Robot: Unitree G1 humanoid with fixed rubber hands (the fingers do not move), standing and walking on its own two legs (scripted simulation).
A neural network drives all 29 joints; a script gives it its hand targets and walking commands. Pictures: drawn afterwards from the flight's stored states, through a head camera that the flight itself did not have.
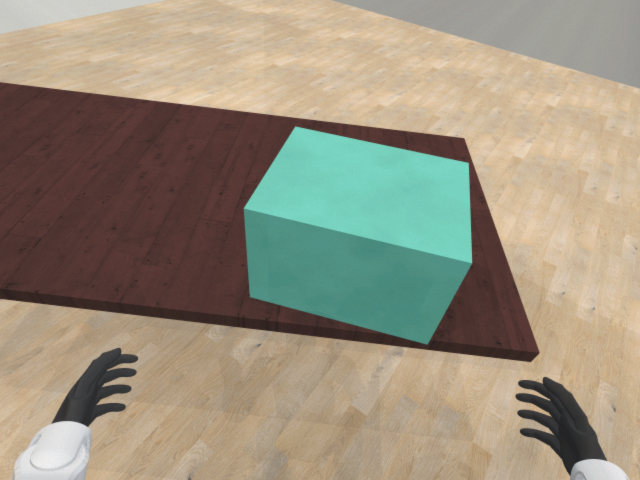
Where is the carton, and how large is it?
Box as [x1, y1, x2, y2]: [244, 126, 471, 344]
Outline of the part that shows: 295,126 244,207 250,296 427,344 471,264 468,163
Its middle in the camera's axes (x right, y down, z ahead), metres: +0.06 -0.02 +0.63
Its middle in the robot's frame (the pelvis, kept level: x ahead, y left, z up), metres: +0.49 -0.07 +0.04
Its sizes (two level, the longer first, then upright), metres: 0.294 0.229 0.192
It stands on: a table, 0.74 m high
